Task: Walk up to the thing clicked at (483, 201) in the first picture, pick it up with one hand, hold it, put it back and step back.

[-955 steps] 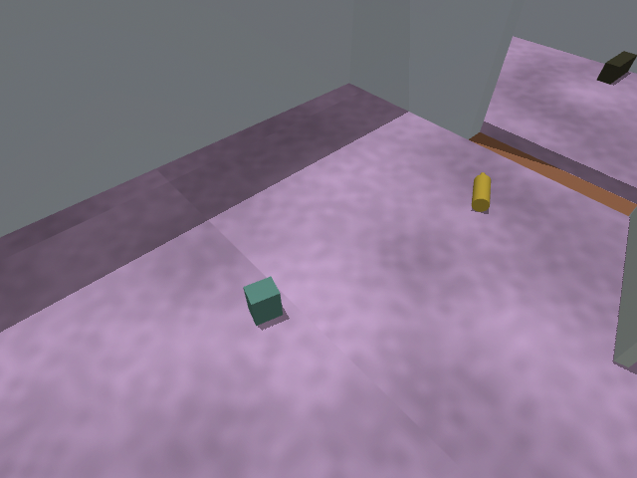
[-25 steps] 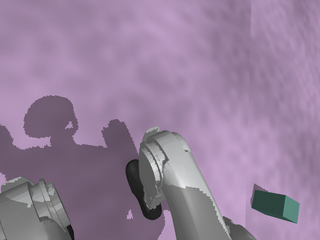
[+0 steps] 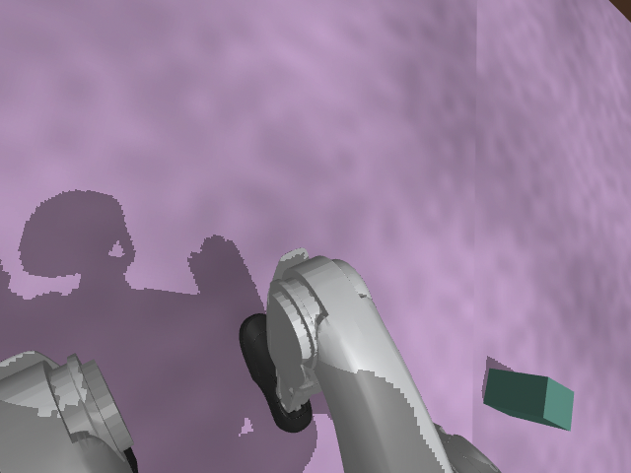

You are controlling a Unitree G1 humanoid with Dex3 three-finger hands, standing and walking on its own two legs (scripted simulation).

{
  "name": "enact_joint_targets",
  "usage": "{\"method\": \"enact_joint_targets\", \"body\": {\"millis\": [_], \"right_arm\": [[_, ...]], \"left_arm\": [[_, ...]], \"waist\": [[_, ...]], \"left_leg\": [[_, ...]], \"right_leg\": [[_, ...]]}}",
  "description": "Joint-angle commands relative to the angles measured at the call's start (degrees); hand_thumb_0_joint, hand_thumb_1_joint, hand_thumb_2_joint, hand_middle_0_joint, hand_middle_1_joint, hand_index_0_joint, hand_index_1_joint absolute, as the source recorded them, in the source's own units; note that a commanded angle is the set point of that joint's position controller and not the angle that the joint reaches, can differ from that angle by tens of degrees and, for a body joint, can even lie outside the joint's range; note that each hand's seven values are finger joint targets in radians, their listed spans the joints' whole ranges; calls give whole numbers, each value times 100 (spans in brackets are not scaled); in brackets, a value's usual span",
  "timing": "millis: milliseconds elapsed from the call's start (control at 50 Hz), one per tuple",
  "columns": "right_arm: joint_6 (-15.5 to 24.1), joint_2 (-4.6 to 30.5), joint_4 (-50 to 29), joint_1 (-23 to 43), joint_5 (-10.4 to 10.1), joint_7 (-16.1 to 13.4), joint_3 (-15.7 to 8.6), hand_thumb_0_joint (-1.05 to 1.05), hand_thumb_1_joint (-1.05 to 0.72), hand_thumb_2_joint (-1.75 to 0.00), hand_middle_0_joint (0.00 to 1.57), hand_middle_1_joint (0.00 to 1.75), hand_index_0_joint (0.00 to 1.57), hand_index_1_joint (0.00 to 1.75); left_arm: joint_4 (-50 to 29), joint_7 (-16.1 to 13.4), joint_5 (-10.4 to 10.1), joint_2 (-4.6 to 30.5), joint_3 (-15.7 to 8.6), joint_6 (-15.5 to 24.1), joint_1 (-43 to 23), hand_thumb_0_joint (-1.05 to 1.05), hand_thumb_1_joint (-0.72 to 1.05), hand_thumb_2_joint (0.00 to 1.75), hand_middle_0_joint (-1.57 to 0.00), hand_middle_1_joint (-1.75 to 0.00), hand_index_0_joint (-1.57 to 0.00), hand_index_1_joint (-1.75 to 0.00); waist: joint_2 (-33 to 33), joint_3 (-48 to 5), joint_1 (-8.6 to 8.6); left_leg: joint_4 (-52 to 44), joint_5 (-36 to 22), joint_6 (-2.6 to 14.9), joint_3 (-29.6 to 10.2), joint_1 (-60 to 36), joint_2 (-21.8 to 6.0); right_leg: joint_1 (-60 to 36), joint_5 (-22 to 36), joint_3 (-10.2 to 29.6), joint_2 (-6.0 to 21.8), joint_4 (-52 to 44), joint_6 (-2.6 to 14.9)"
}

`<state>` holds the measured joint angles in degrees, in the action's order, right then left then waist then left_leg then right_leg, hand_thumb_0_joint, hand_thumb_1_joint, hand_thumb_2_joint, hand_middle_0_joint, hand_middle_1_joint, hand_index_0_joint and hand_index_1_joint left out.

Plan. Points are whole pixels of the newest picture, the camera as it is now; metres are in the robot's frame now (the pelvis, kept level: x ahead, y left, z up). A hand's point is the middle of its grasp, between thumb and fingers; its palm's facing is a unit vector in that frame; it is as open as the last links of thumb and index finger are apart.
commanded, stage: close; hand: left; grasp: from above
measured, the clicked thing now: out of the picture +0.49 +0.35 -0.27
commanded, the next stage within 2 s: settle in 1.62 s
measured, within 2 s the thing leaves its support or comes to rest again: neither
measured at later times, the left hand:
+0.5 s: hand out of the picture +0.48 +0.32 -0.24, palm faces -0.44 -0.12 -0.89, open 12.9 cm
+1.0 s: hand out of the picture +0.47 +0.32 -0.25, palm faces -0.44 -0.11 -0.89, open 11.1 cm
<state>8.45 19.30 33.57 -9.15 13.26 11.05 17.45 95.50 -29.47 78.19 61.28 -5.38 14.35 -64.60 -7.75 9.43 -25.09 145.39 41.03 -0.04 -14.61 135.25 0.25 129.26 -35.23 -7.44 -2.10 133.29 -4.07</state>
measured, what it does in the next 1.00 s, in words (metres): stands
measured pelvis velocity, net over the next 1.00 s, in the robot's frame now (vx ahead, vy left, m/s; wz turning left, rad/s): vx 0.00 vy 0.00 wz -0.01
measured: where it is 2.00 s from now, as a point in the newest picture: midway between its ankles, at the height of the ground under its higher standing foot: (210, 443)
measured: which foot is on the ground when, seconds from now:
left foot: down 0.00-1.00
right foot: down 0.00-1.00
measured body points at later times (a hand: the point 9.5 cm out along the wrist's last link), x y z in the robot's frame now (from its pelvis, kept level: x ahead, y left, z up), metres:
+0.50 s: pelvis +0.00 +0.00 +0.00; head +0.28 +0.13 +0.32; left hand +0.50 +0.32 -0.19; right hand +0.03 -0.25 -0.04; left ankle +0.06 +0.12 -0.27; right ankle +0.13 -0.13 -0.27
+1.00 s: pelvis +0.00 +0.00 +0.00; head +0.28 +0.14 +0.32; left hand +0.49 +0.32 -0.20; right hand +0.04 -0.25 -0.04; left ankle +0.06 +0.12 -0.27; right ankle +0.13 -0.13 -0.27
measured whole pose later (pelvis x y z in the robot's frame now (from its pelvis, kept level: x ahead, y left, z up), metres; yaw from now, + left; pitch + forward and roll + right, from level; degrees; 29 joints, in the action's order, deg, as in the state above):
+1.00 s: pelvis +0.00 +0.00 +0.00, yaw -1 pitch +28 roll -16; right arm 9.8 19.7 33.6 -8.1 13.8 11.4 19.1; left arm 96.4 -31.2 77.9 62.4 -5.0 15.2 -64.1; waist -8.6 10.6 -25.1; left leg 145.6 40.9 0.1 -15.4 134.8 0.0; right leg 128.6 -34.6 -8.1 -2.4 132.8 -4.3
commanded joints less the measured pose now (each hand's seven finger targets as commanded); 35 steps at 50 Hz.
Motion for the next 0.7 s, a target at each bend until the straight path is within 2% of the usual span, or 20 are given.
{"method": "enact_joint_targets", "body": {"millis": [0,20,40,120,180,200,220,280,320,340,360,380,400,420,480,520,560,600,660,680], "right_arm": [[38,1979,105,-1164,-5,-36,-616,0,-90,-91,20,30,20,30],[54,1934,114,-1138,-15,-23,-562,0,-90,-91,20,30,20,30],[61,1941,110,-1160,4,-2,-533,0,-90,-91,20,30,20,30],[46,1947,80,-1134,11,-18,-513,0,-89,-90,20,30,20,30],[71,1996,91,-1139,29,-5,-558,0,-89,-90,20,30,20,30],[64,1979,96,-1152,20,-15,-521,0,-89,-90,20,30,20,30],[86,1999,73,-1108,13,-17,-536,0,-89,-90,20,30,20,30],[143,1988,110,-1122,30,3,-544,0,-89,-90,20,30,20,30],[146,2050,180,-1247,1,2,-560,0,-89,-90,20,30,20,30],[145,2005,169,-1183,0,17,-543,0,-89,-90,20,30,20,30],[125,1986,210,-1209,15,19,-531,0,-89,-90,20,30,20,30],[125,2027,148,-1213,13,16,-552,0,-89,-90,20,30,20,30],[127,1913,161,-1156,3,34,-469,0,-89,-90,20,30,20,30],[118,1986,181,-1193,7,29,-513,0,-89,-90,20,30,20,30],[98,2029,165,-1162,-7,9,-518,0,-89,-90,20,30,20,30],[82,1993,155,-1159,10,17,-476,0,-89,-90,20,30,20,30],[75,2033,118,-1124,-1,-2,-506,0,-89,-90,20,30,20,30],[56,1995,126,-1089,-2,-21,-496,0,-89,-90,20,30,20,30],[34,1968,159,-1115,12,-4,-458,0,-89,-90,20,30,20,30],[40,2011,124,-1157,33,-1,-481,0,-89,-90,20,30,20,30]], "left_arm": [[-771,-235,-136,1192,-91,-26,-1444,0,-52,110,-9,-103,-6,-105],[-650,-232,-134,1198,-96,-36,-1371,0,-52,110,-9,-103,-7,-105],[-708,-211,-131,1148,-103,-19,-1392,0,-51,111,-9,-105,-7,-107],[-705,-270,-128,1383,-186,50,-1317,0,-40,103,-13,-105,-14,-104],[-725,-261,-118,1268,-103,43,-1373,0,-39,103,-14,-104,-14,-104],[-702,-293,-133,1331,-176,53,-1424,0,-40,102,-13,-104,-14,-104],[-734,-292,-165,1279,-80,60,-1479,0,-38,99,-14,-104,-15,-103],[-760,-265,-182,1213,-32,41,-1451,0,-37,98,-15,-103,-16,-102],[-910,-271,-170,1396,-173,24,-1465,0,-35,99,-17,-101,-17,-101],[-807,-254,-173,1325,-146,23,-1446,0,-36,97,-16,-100,-17,-100],[-811,-265,-178,1423,-197,22,-1393,0,-35,97,-17,-100,-18,-100],[-756,-249,-142,1289,-125,-10,-1346,0,-34,94,-17,-100,-17,-99],[-634,-217,-192,1194,-60,-32,-1337,0,-35,94,-17,-100,-17,-99],[-704,-206,-196,1248,-93,-28,-1355,0,-33,94,-17,-101,-18,-100],[-779,-153,-181,1413,-170,-24,-1304,0,-29,97,-22,-99,-22,-98],[-717,-122,-182,1336,-137,-25,-1209,0,-27,93,-23,-97,-24,-96],[-685,-126,-277,1279,-122,22,-1229,0,-25,95,-24,-99,-25,-98],[-750,-116,-256,1302,-101,59,-1212,0,-22,93,-26,-99,-27,-97],[-833,-166,-236,1362,-116,126,-1245,0,-19,92,-28,-98,-29,-96],[-849,-185,-209,1266,-89,145,-1325,0,-17,92,-29,-97,-30,-95]], "waist": [[3371,-3649,-274],[3333,-3546,-253],[3305,-3448,-317],[3291,-3647,-201],[3394,-3571,-287],[3303,-3558,-283],[3279,-3446,-327],[3234,-3356,-341],[3340,-3579,-298],[3378,-3497,-291],[3434,-3669,-253],[3398,-3634,-307],[3235,-3527,-318],[3293,-3484,-346],[3368,-3479,-248],[3334,-3495,-248],[3227,-3427,-265],[3282,-3515,-220],[3315,-3604,-234],[3287,-3511,-312]], "left_leg": [[-1571,-1544,6,599,-3196,-177],[-1546,-1514,2,601,-3140,-182],[-1501,-1557,-12,586,-3101,-187],[-1560,-1449,9,573,-3053,-181],[-1545,-1417,1,579,-3134,-195],[-1553,-1340,2,548,-3087,-192],[-1554,-1169,32,603,-2941,-179],[-1533,-1114,46,625,-2875,-187],[-1600,-1354,7,557,-3116,-217],[-1565,-1347,-10,545,-3093,-215],[-1597,-1496,-12,554,-3168,-225],[-1530,-1585,-12,553,-3188,-218],[-1490,-1573,4,569,-3049,-214],[-1509,-1546,13,605,-2990,-202],[-1512,-1553,-11,590,-3054,-207],[-1476,-1685,-35,561,-3139,-220],[-1520,-1475,-15,577,-2968,-199],[-1533,-1460,-24,555,-3061,-213],[-1539,-1534,-14,548,-3073,-223],[-1497,-1496,-16,535,-3080,-213]], "right_leg": [[-1986,1403,-767,-173,-942,512],[-1941,1362,-770,-168,-935,519],[-1867,1381,-788,-139,-930,515],[-2106,1332,-793,-186,-947,518],[-1999,1310,-789,-189,-941,512],[-1951,1239,-820,-177,-956,514],[-2017,1159,-780,-184,-1020,504],[-1996,1145,-771,-193,-1022,483],[-2007,1300,-783,-164,-1005,484],[-1910,1255,-787,-150,-961,511],[-2114,1385,-791,-179,-989,502],[-2046,1459,-793,-170,-959,502],[-2070,1464,-791,-176,-972,493],[-2106,1450,-784,-185,-1007,495],[-2026,1381,-786,-168,-1027,517],[-2024,1454,-789,-156,-975,526],[-2084,1321,-807,-183,-1027,535],[-2066,1292,-817,-188,-1014,535],[-2203,1389,-823,-196,-995,512],[-2059,1358,-845,-184,-973,517]]}}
